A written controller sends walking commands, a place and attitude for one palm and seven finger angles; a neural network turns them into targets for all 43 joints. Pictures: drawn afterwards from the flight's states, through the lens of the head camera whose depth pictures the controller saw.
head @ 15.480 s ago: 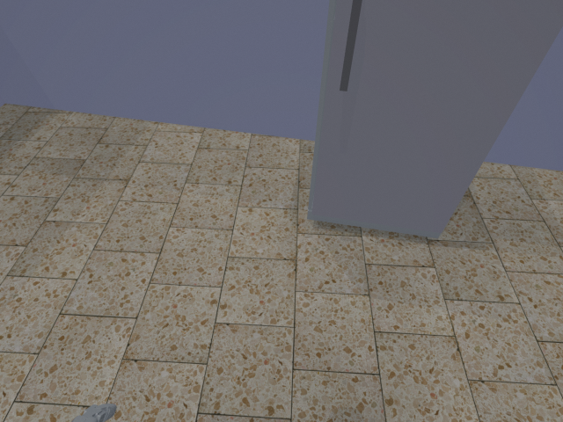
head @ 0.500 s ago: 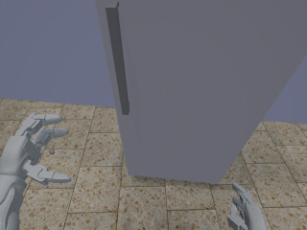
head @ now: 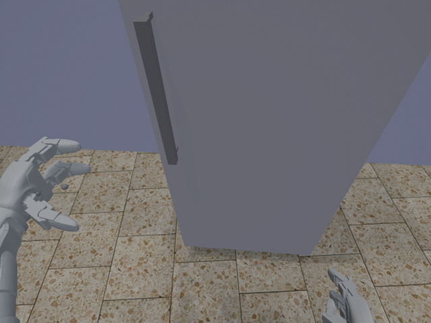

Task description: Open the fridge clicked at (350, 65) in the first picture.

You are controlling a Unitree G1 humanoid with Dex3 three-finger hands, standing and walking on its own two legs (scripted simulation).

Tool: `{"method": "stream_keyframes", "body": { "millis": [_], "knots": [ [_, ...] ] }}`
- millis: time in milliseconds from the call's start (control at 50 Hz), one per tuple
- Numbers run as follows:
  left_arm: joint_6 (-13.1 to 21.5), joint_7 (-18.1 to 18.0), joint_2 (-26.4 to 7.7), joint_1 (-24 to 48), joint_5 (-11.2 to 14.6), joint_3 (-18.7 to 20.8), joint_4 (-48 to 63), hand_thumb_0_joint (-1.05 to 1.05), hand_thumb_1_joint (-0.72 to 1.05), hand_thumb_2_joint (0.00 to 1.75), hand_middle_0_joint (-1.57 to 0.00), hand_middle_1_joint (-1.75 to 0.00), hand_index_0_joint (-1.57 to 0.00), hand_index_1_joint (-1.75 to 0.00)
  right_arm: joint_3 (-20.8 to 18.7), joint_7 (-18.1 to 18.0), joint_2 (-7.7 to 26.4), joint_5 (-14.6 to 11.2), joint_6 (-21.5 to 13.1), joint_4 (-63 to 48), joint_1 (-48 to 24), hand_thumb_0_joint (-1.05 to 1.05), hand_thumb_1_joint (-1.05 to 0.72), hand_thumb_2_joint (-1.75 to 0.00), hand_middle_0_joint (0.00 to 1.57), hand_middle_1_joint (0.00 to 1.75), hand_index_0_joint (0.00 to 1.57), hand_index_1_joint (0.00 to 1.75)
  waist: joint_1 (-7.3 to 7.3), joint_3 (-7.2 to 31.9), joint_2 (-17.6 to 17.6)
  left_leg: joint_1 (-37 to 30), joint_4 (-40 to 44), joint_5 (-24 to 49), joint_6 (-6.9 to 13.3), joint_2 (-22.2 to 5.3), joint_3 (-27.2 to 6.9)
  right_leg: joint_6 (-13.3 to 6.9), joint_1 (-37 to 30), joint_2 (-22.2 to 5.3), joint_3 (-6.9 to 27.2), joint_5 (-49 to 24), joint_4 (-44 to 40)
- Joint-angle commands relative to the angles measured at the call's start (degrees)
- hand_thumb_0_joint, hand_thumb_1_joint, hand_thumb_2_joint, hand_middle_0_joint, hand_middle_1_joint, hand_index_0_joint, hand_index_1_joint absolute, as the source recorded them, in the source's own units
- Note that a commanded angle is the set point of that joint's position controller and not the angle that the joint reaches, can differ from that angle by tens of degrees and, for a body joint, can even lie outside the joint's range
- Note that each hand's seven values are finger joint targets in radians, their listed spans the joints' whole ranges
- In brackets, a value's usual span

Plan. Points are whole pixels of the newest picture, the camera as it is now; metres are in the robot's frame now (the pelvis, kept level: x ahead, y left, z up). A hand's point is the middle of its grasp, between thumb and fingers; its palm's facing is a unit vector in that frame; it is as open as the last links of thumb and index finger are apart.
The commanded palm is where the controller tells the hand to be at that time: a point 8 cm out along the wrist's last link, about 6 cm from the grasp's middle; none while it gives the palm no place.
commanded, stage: raise the hand to about handle height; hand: left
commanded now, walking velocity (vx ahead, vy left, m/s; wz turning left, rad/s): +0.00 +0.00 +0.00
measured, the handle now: (163, 101) +0.53 +0.17 +0.14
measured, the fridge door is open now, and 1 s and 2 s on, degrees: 0 0 0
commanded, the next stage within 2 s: move the hooked fingers beside the handle in 0.34 s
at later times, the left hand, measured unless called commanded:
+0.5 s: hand (63, 191) +0.27 +0.27 +0.15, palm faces +0.07 -1.00 -0.06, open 14.0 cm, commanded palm +0.25 +0.31 +0.15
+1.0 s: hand (85, 167) +0.33 +0.27 +0.13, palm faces +0.05 -1.00 -0.03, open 14.0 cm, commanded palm +0.31 +0.31 +0.14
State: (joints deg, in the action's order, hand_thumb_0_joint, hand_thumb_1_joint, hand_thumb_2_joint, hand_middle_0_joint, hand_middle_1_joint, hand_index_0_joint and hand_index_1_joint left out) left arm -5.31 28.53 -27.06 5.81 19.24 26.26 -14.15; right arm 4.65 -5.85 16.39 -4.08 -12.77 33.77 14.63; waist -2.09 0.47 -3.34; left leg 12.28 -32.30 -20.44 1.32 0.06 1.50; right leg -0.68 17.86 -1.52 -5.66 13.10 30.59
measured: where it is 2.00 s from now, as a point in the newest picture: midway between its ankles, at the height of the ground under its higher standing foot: outside the picture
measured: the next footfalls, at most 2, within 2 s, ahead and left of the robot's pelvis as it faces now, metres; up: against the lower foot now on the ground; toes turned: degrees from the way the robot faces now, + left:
none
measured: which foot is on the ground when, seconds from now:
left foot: down 0.00-1.00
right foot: down 0.00-1.00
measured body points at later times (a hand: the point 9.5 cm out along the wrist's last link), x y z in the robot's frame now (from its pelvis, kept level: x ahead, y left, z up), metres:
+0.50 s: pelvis +0.00 -0.01 +0.00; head -0.01 -0.02 +0.45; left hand +0.26 +0.32 +0.15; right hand +0.18 -0.23 -0.07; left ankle -0.04 +0.10 -0.73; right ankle +0.03 -0.11 -0.73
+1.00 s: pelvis -0.01 -0.01 +0.00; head +0.01 -0.02 +0.45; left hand +0.32 +0.32 +0.14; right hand +0.14 -0.25 -0.09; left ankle -0.04 +0.10 -0.73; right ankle +0.03 -0.11 -0.73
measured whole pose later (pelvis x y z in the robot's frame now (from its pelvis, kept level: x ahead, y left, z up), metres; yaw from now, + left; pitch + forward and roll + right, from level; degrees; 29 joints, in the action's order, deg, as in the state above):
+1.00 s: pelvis -0.01 -0.01 +0.00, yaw -1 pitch +2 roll +0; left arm 0.1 25.3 -26.9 18.9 15.8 25.1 -28.6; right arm 4.2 -6.8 16.7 -3.7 -11.9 34.6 16.0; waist -0.9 -0.4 -1.8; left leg 14.7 -32.4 -19.3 1.0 -0.1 2.1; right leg -1.2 20.6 -1.3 -5.0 11.9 30.9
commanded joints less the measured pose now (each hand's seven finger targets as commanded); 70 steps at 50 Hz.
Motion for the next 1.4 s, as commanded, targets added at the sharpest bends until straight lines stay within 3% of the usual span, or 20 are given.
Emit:
{"method": "stream_keyframes", "body": {
  "millis": [0, 100, 180, 300, 400, 500, 520, 620, 680, 720, 800, 940, 980, 1100, 1140, 1200, 1220, 1300, 1320, 1380],
  "knots": [
    [6.2, -1.2, -16.7, 11.3, 2.4, 8.6, 18.2, 0.0, -0.5, 0.3, -0.3, -1.2, -0.3, -1.2, -3.4, 0.2, 6.4, 0.9, -3.7, -10.8, -6.2, 0.0, -0.9, -0.9, 0.2, 0.3, 0.2, 0.3, -1.82, 14.8, 1.2, 1.7, 4.6, 19.9, -0.4, 0.2, -2.8, -1.2, -13.2, 1.2, 2.8, -13.8, -1.5],
    [8.8, -3.8, -16.0, 12.1, 2.2, 9.4, 16.6, 0.0, -0.5, 0.3, -0.3, -1.2, -0.3, -1.2, -3.4, -0.3, 6.1, 0.8, -3.9, -9.4, -5.4, 0.0, -0.9, -0.9, 0.2, 0.3, 0.2, 0.3, -1.36, 10.8, -1.2, 2.5, 5.7, 16.7, -0.3, 0.1, -1.8, -1.1, -11.7, 1.3, 3.1, -11.1, -2.8],
    [7.0, -3.4, -12.7, 14.5, 0.4, 4.7, 16.0, 0.0, -0.5, 0.3, -0.3, -1.2, -0.3, -1.2, -3.4, -1.0, 6.0, 0.3, -4.0, -9.1, -5.6, 0.0, -0.9, -0.9, 0.2, 0.3, 0.2, 0.3, -0.06, 9.2, -5.7, 0.9, 6.6, 15.3, -0.3, 0.2, -1.7, -1.0, -9.7, 1.0, 2.9, -9.9, -3.6],
    [5.9, -1.6, -13.6, 12.1, 1.2, 5.3, 13.8, 0.0, -0.5, 0.3, -0.3, -1.2, -0.3, -1.2, -3.4, -1.3, 6.5, 0.5, -3.9, -9.1, -5.4, 0.0, -0.9, -0.9, 0.2, 0.3, 0.2, 0.3, -0.39, 10.4, 2.1, 1.5, 6.1, 15.5, 0.2, 0.0, -2.3, -0.7, -11.2, 1.3, 3.1, -10.5, -3.6],
    [7.1, -1.9, -14.8, 12.5, 2.0, 7.3, 14.6, 0.0, -0.5, 0.3, -0.3, -1.2, -0.3, -1.2, -3.3, -0.9, 6.3, 0.6, -4.0, -9.3, -6.1, 0.0, -0.9, -0.9, 0.2, 0.3, 0.2, 0.3, -1.26, 11.1, 0.4, 1.6, 6.2, 16.2, -0.2, 0.3, -2.2, -1.0, -12.0, 1.3, 3.0, -11.1, -3.2],
    [6.7, -2.2, -13.2, 18.1, 1.1, 4.2, 10.2, 0.0, -0.5, 0.3, -0.3, -1.2, -0.3, -1.2, -3.2, -1.4, 6.6, 0.3, -3.5, -8.1, -5.3, 0.0, -0.9, -0.9, 0.2, 0.3, 0.2, 0.3, 0.68, 7.7, 0.8, 2.4, 6.4, 12.6, -0.1, 0.0, -2.1, -0.7, -8.7, 1.3, 3.3, -7.2, -4.3],
    [6.7, -2.0, -12.0, 20.5, 0.9, 2.3, 10.2, 0.0, -0.5, 0.3, -0.3, -1.2, -0.3, -1.2, -3.2, -1.6, 6.4, 0.2, -3.6, -8.2, -5.5, 0.0, -0.9, -0.9, 0.2, 0.3, 0.2, 0.3, 1.23, 7.5, -0.9, 2.0, 6.4, 11.6, 0.0, 0.2, -2.1, -0.7, -7.7, 1.1, 3.5, -6.4, -4.4],
    [8.4, -2.6, -13.1, 26.8, -0.4, 1.2, 10.8, 0.0, -0.5, 0.3, -0.3, -1.2, -0.3, -1.2, -3.1, -2.2, 6.4, 0.4, -3.9, -8.1, -5.2, 0.0, -0.9, -0.9, 0.2, 0.3, 0.2, 0.3, 1.38, 11.8, -2.7, 0.5, 6.3, 12.9, -0.1, 0.2, -2.7, -0.9, -9.2, 1.0, 3.4, -7.2, -3.7],
    [9.3, -3.1, -13.9, 25.3, -0.4, 2.7, 8.4, 0.0, -0.5, 0.3, -0.3, -1.2, -0.3, -1.2, -3.1, -2.1, 6.4, 0.7, -4.0, -7.9, -4.4, 0.0, -0.9, -0.9, 0.2, 0.3, 0.2, 0.3, 0.6, 13.6, -1.2, 0.9, 6.4, 14.6, -0.4, 0.3, -2.7, -1.0, -10.5, 1.0, 3.0, -9.4, -3.0],
    [8.8, -3.2, -15.3, 22.8, -0.2, 4.8, 3.3, 0.0, -0.5, 0.3, -0.3, -1.2, -0.3, -1.2, -3.2, -1.8, 6.8, 0.7, -3.4, -7.3, -4.1, 0.0, -0.9, -0.9, 0.2, 0.3, 0.2, 0.3, 0.21, 11.8, 3.1, 3.8, 6.4, 14.8, -0.1, 0.1, -2.3, -0.9, -11.4, 0.9, 3.0, -10.5, -2.9],
    [7.5, -3.5, -16.6, 24.7, -0.8, 5.4, -0.6, 0.0, -0.5, 0.3, -0.3, -1.2, -0.3, -1.2, -3.3, -1.3, 7.2, 0.6, -2.7, -7.7, -4.4, 0.0, -0.9, -0.9, 0.2, 0.3, 0.2, 0.3, -0.37, 10.3, 0.4, 5.5, 6.3, 13.3, -0.3, 0.3, -1.8, -1.2, -10.3, 0.4, 3.6, -8.9, -2.9],
    [10.6, -3.0, -17.0, 35.0, -1.7, 3.0, -0.8, 0.0, -0.5, 0.3, -0.3, -1.2, -0.3, -1.2, -3.7, -1.5, 7.5, 0.5, -2.2, -8.0, -2.4, 0.0, -0.9, -0.9, 0.2, 0.3, 0.2, 0.3, 1.61, 15.4, 0.4, 4.7, 4.9, 13.2, 0.1, 0.2, -1.6, -0.8, -10.0, 0.6, 4.6, -9.5, -1.9],
    [11.5, -2.8, -15.9, 37.9, -1.7, 1.6, -2.5, 0.0, -0.5, 0.3, -0.3, -1.2, -0.3, -1.2, -3.6, -1.8, 7.6, 0.4, -2.2, -7.4, -1.8, 0.0, -0.9, -0.9, 0.2, 0.3, 0.2, 0.3, 2.52, 14.7, -0.4, 4.2, 4.9, 12.5, -0.1, 0.1, -1.8, -0.9, -8.2, 0.8, 4.2, -8.7, -2.0],
    [11.1, -3.1, -16.5, 41.2, -2.9, 0.4, -9.5, 0.0, -0.5, 0.3, -0.3, -1.2, -0.3, -1.2, -3.7, -1.6, 8.3, 0.5, -1.6, -6.3, -0.1, 0.0, -0.9, -0.9, 0.2, 0.3, 0.2, 0.3, 2.59, 14.3, -0.5, 5.3, 4.7, 12.7, -0.2, 0.1, -2.2, -1.3, -6.6, 0.6, 3.8, -8.5, -1.5],
    [11.2, -3.5, -14.8, 43.1, -3.2, -1.3, -8.5, 0.0, -0.5, 0.3, -0.3, -1.2, -0.3, -1.2, -3.8, -1.3, 8.1, 0.5, -1.5, -6.7, 0.0, 0.0, -0.9, -0.9, 0.2, 0.3, 0.2, 0.3, 2.69, 16.5, -0.9, 4.6, 4.7, 14.2, -0.3, 0.1, -2.4, -1.2, -6.9, 0.5, 3.6, -10.1, -0.8],
    [11.6, -4.7, -17.1, 41.5, -3.4, 1.3, -10.6, 0.0, -0.5, 0.3, -0.3, -1.2, -0.3, -1.2, -3.8, -0.8, 8.2, 0.8, -0.9, -6.8, 0.9, 0.0, -0.9, -0.9, 0.2, 0.3, 0.2, 0.3, 1.8, 17.2, 0.8, 5.4, 4.1, 16.5, -0.3, 0.0, -2.2, -1.4, -8.0, 0.7, 3.7, -12.7, -0.3],
    [11.8, -4.9, -16.4, 43.3, -3.4, 0.5, -10.4, 0.0, -0.5, 0.3, -0.3, -1.2, -0.3, -1.2, -3.8, -0.7, 8.2, 0.7, -0.7, -6.8, 1.1, 0.0, -0.9, -0.9, 0.2, 0.3, 0.2, 0.3, 2.52, 17.4, 1.9, 5.6, 4.2, 16.6, -0.3, -0.2, -2.2, -1.2, -7.9, 0.7, 3.7, -13.4, -0.2],
    [12.9, -6.0, -16.2, 43.1, -3.9, 0.9, -10.6, 0.0, -0.5, 0.3, -0.3, -1.2, -0.3, -1.2, -4.1, -0.2, 8.0, 0.9, 0.0, -7.0, 2.0, 0.0, -0.9, -0.9, 0.2, 0.3, 0.2, 0.3, 1.89, 19.1, 0.8, 4.7, 3.8, 19.8, -0.5, -0.3, -2.0, -1.3, -8.5, 0.9, 3.7, -15.9, 0.7],
    [13.1, -6.1, -16.0, 45.3, -4.2, 0.3, -9.6, 0.0, -0.5, 0.3, -0.3, -1.2, -0.3, -1.2, -4.1, -0.1, 8.0, 0.9, 0.2, -6.9, 2.1, 0.0, -0.9, -0.9, 0.2, 0.3, 0.2, 0.3, 2.5, 19.4, -1.2, 4.2, 3.9, 20.3, -0.7, -0.4, -1.9, -1.3, -7.9, 0.8, 3.8, -16.4, 0.6],
    [12.7, -6.5, -15.9, 44.2, -4.7, 0.6, -12.7, 0.0, -0.5, 0.3, -0.3, -1.2, -0.3, -1.2, -4.3, 0.0, 8.2, 0.9, 1.0, -6.4, 3.1, 0.0, -0.9, -0.9, 0.2, 0.3, 0.2, 0.3, 2.82, 18.5, 1.0, 4.8, 3.7, 20.8, -0.6, -0.5, -1.9, -1.2, -7.3, 1.0, 3.6, -17.1, 0.7]
  ]
}}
